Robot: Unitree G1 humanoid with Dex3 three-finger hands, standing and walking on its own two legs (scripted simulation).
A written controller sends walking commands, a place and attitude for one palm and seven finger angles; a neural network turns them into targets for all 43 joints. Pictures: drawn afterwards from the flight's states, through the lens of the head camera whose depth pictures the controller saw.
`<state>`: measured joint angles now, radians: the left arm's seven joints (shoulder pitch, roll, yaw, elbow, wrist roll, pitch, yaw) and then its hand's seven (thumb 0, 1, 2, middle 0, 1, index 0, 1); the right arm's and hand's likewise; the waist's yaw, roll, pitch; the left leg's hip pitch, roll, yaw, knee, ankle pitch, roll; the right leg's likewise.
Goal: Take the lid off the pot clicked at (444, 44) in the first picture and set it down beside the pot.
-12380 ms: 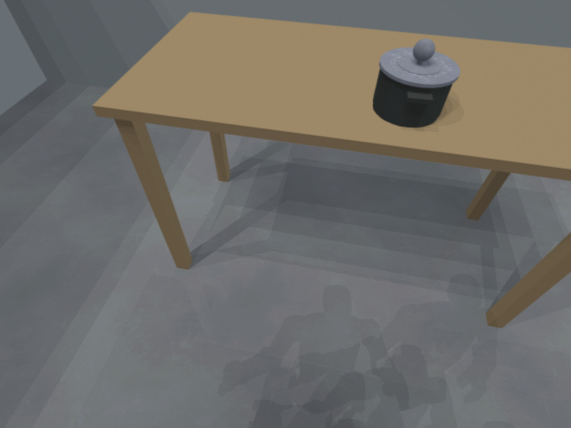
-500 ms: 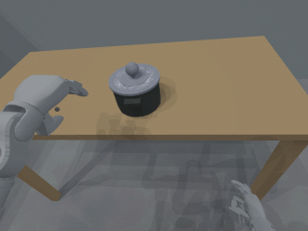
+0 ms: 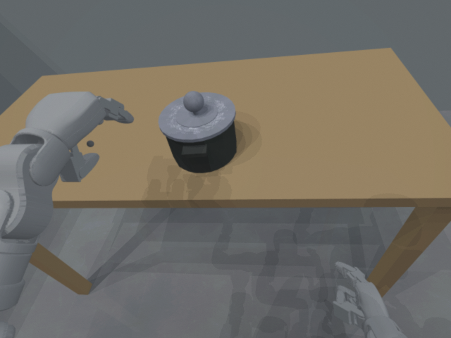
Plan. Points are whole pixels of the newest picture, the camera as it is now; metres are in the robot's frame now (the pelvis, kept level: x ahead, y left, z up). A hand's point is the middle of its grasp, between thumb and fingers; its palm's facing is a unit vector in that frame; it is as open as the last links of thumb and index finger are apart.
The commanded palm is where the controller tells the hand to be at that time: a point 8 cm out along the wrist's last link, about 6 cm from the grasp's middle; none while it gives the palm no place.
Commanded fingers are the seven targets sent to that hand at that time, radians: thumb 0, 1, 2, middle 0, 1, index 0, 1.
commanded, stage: move the open hand above the knob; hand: left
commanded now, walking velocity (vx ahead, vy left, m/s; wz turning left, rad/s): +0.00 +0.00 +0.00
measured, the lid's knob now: (193, 101) +0.54 +0.13 +0.15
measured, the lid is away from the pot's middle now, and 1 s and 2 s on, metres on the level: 0.00 0.00 0.00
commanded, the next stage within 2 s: none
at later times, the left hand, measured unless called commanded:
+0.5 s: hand (104, 99) +0.39 +0.22 +0.26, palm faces +0.06 -0.01 -1.00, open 9.9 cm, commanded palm +0.34 +0.20 +0.30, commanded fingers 0.00 -0.40 1.74 -0.89 -0.08 -0.89 -0.08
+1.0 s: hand (156, 106) +0.42 +0.16 +0.22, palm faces -0.07 +0.05 -1.00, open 9.9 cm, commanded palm +0.41 +0.18 +0.30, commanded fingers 0.00 -0.40 1.74 -0.89 -0.08 -0.89 -0.08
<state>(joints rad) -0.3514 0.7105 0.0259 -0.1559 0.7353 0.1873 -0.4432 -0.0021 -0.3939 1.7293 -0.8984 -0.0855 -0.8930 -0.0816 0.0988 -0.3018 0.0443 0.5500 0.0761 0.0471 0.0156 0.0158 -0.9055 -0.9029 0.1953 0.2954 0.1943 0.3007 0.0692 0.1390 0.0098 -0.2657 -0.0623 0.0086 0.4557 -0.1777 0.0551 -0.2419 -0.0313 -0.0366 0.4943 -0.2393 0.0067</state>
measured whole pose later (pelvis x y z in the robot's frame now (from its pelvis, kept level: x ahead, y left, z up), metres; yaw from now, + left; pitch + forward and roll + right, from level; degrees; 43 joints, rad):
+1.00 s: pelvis +0.01 -0.02 +0.00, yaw +1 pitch +0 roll +1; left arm -0.78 0.63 -0.25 0.18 0.81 0.25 -0.45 0.00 -0.40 1.74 -0.91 -0.09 -0.90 -0.08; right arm 0.09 -0.29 0.05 0.59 0.08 0.06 -0.01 0.01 -0.91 -0.90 0.19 0.30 0.19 0.30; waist 0.01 0.10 0.03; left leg -0.27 -0.06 -0.01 0.47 -0.20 0.04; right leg -0.25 -0.02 -0.05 0.52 -0.27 -0.01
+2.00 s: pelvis +0.04 +0.00 +0.00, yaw -1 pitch +5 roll +1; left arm -1.23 0.45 -0.25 0.80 0.89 0.32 -0.42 0.00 -0.39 1.74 -0.90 -0.09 -0.90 -0.08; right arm 0.21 -0.27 0.03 0.68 0.06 0.04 0.00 0.01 -0.91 -0.90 0.19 0.30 0.19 0.30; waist -0.07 0.08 -0.04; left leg -0.30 -0.07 0.02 0.42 -0.21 0.06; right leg -0.28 -0.04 -0.02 0.46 -0.27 0.01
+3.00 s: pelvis +0.03 -0.01 +0.00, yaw +0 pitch +4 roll +1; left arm -1.22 0.48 -0.31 0.82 0.91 0.37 -0.46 0.00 -0.39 1.74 -0.90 -0.09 -0.89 -0.08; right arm 0.18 -0.28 0.04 0.65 0.08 0.07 0.01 0.01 -0.91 -0.90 0.19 0.30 0.19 0.30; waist -0.05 0.07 -0.04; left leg -0.30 -0.06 0.01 0.42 -0.20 0.05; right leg -0.28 -0.03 -0.03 0.48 -0.27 0.00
